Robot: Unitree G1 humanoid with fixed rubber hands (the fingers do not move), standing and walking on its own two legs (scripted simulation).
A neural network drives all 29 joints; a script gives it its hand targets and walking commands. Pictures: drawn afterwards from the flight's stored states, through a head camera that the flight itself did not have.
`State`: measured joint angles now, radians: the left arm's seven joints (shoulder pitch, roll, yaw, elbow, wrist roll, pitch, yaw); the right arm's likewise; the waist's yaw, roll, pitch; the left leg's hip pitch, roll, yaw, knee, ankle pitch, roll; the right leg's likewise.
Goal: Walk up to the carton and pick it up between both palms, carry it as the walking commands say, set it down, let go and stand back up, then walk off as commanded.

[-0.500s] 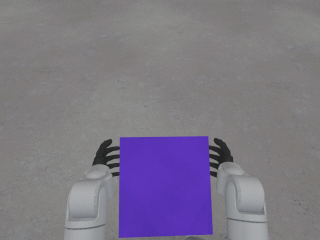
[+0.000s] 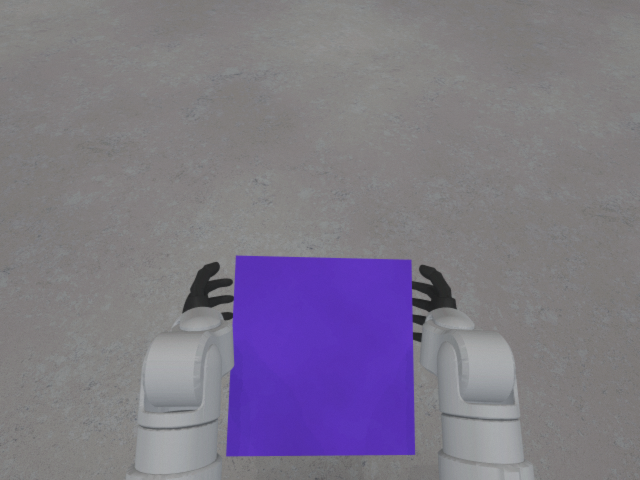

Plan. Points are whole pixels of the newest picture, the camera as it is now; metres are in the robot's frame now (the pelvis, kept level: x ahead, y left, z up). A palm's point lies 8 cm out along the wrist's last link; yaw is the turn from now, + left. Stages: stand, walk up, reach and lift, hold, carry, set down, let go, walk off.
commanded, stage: carry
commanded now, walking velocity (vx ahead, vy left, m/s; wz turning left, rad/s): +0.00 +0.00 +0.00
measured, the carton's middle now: (316, 340) +0.32 +0.01 -0.05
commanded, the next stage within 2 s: none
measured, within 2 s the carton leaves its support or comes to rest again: neither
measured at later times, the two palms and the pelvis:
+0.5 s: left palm (247, 230) +0.44 +0.11 +0.06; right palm (443, 233) +0.44 -0.16 +0.05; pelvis +0.14 -0.03 -0.01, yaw +1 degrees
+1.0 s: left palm (250, 198) +0.51 +0.12 +0.05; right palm (428, 193) +0.53 -0.16 +0.05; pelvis +0.23 -0.03 -0.03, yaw +3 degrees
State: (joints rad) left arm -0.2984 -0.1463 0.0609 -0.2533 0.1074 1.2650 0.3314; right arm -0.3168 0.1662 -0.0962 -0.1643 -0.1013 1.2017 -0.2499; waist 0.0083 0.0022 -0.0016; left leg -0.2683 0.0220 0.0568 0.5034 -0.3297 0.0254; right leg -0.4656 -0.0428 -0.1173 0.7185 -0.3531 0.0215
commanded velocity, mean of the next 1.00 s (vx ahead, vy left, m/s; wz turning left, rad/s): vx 0.00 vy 0.00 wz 0.00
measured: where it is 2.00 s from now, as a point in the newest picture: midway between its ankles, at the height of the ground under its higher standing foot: (330, 475)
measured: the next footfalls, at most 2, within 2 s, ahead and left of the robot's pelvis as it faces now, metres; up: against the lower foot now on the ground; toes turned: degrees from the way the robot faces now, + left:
right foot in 0.06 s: +0.14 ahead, -0.11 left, +0.00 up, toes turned -10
left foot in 0.26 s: +0.14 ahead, +0.08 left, +0.00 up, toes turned +7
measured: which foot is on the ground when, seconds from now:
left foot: down 0.00-0.06, up 0.08-0.24, down 0.26-0.44, up 0.46-0.58, down 0.60-1.00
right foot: up 0.00-0.04, down 0.06-1.00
